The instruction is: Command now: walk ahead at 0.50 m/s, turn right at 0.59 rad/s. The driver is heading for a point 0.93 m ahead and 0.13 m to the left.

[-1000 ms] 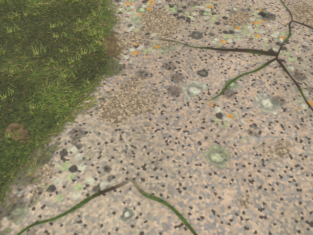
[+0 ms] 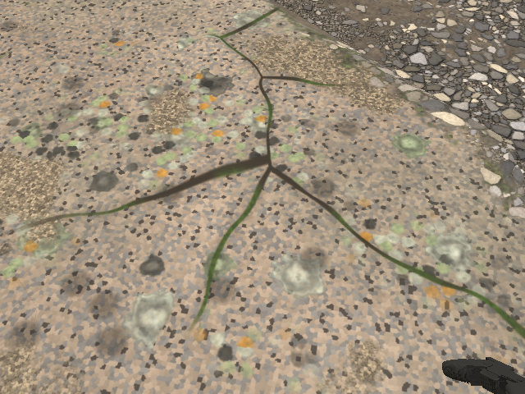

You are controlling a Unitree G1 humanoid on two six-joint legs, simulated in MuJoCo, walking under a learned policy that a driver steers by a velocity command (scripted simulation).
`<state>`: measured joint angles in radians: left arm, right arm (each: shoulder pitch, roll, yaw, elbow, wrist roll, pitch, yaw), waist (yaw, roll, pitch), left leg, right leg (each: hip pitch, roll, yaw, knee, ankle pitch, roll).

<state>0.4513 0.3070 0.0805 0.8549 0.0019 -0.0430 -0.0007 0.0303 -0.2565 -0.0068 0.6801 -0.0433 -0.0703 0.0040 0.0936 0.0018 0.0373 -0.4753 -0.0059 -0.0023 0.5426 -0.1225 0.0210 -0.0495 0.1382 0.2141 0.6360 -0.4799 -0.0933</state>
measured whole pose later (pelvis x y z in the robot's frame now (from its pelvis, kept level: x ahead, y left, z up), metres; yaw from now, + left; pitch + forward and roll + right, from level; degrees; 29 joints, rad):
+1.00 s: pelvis +0.51 -0.05 +0.00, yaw +6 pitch +1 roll -1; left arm 0.40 0.24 0.04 0.92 0.03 -0.06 0.02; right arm 0.06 -0.24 -0.04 0.75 -0.04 -0.01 0.07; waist 0.05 0.01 0.05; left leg -0.49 0.00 0.12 0.60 -0.18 0.15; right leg 0.10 -0.05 -0.32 0.42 -0.48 0.02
